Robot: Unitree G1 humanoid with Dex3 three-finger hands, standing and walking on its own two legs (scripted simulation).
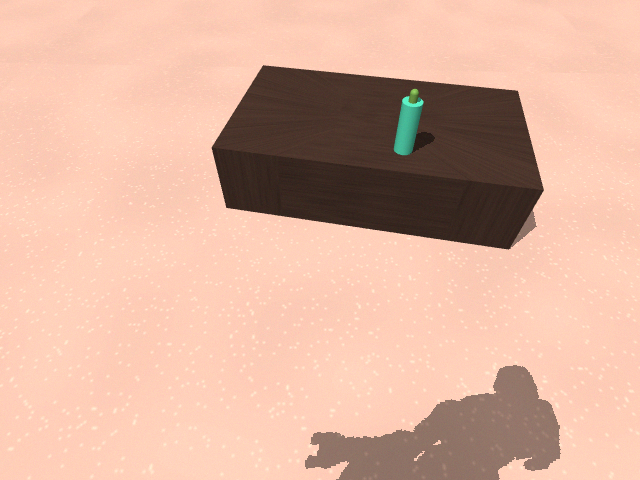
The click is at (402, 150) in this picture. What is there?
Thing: necked bottle
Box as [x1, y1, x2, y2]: [394, 89, 422, 154]
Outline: 416,89 412,89 410,95 404,97 402,100 394,144 394,150 400,154 410,153 414,142 422,106 422,100 417,96 418,91
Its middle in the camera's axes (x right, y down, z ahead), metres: +0.33 -0.44 +1.43
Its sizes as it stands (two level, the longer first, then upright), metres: 0.074 0.074 0.249
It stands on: a support 0.33 m high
